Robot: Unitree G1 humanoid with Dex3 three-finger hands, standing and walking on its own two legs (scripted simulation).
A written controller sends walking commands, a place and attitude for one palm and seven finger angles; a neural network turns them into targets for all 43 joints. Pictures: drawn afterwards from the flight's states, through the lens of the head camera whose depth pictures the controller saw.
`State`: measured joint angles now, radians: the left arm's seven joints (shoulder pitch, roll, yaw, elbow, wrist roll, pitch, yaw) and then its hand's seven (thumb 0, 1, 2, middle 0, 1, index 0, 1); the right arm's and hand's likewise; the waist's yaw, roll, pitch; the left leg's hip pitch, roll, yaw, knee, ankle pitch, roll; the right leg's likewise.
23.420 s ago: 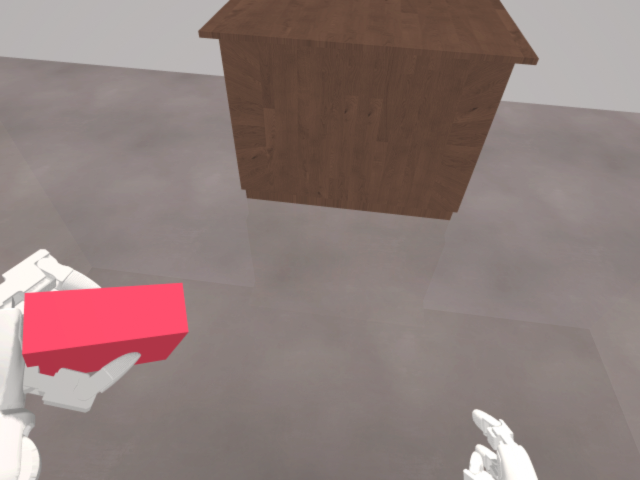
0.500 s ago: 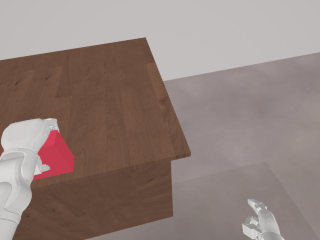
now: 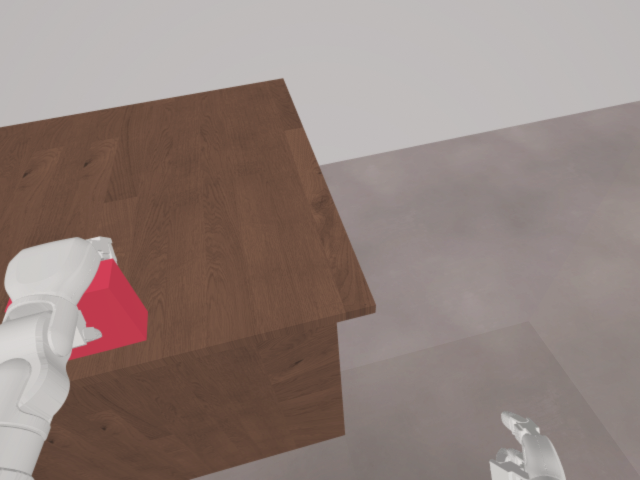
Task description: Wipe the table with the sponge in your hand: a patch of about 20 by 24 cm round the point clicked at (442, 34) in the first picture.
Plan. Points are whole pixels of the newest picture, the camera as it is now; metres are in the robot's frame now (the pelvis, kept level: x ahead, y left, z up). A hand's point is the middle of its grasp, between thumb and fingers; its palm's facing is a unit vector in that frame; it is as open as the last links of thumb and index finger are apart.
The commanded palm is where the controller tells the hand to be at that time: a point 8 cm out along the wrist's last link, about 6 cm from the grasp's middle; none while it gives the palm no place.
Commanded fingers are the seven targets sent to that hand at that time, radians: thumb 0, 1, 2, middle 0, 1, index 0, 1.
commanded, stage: wipe forward along the first lane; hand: left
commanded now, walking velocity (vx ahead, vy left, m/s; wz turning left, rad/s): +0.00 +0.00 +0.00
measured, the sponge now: (93, 320) +0.26 +0.35 +0.06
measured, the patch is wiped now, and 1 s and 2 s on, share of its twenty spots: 0.05 0.15 0.25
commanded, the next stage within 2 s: slide across to the middle lane in 1.52 s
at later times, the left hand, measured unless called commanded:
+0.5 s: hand (79, 268) +0.31 +0.38 +0.10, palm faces -0.08 +0.03 -1.00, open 9.4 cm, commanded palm +0.29 +0.38 +0.13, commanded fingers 0.00 0.10 1.30 -1.20 -1.60 -1.20 -1.60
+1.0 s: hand (85, 240) +0.36 +0.40 +0.10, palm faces -0.12 +0.05 -0.99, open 9.4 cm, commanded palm +0.35 +0.40 +0.13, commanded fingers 0.00 0.10 1.30 -1.20 -1.60 -1.20 -1.60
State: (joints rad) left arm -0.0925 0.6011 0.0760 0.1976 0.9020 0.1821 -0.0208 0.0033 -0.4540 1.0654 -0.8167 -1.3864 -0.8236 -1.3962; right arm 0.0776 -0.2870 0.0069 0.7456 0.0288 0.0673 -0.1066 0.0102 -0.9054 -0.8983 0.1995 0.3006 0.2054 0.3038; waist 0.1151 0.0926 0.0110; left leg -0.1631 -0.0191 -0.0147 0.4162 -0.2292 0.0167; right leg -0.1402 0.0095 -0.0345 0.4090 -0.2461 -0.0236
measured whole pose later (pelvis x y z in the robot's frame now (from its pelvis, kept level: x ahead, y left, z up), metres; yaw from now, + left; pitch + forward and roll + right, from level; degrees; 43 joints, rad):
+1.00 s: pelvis -0.01 +0.01 -0.01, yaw +0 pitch +8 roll -1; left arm -0.63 0.77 0.12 0.95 1.04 -0.09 0.04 0.02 -0.52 1.15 -0.83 -1.35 -0.83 -1.43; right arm 0.26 -0.30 -0.02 0.77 0.06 0.07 -0.09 0.01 -0.91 -0.90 0.20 0.30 0.21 0.30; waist 0.02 0.05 -0.05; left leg -0.44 -0.01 -0.01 0.56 -0.26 0.02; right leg -0.40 0.02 -0.04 0.52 -0.26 -0.02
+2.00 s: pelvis +0.01 +0.03 -0.01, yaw -1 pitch +11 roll -2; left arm -0.76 0.78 0.06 0.97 1.04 -0.08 0.04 0.00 -0.50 1.14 -0.81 -1.39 -0.81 -1.46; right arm 0.32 -0.29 -0.04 0.78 0.05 0.11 -0.07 0.00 -0.91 -0.90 0.20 0.30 0.21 0.30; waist 0.00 0.04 -0.07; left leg -0.47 -0.02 0.00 0.59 -0.30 0.05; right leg -0.41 0.00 -0.02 0.50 -0.28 0.01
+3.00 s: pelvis +0.02 +0.01 +0.00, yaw -1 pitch +5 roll +0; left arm -0.48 0.57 -0.01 0.61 0.98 0.18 0.05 -0.01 -0.46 1.12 -0.77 -1.43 -0.77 -1.50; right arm 0.15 -0.29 0.00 0.72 0.06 0.11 -0.06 0.01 -0.91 -0.90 0.20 0.30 0.20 0.30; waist 0.05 0.07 -0.07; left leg -0.28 -0.03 0.01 0.47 -0.28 0.04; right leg -0.26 0.00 0.00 0.45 -0.28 0.00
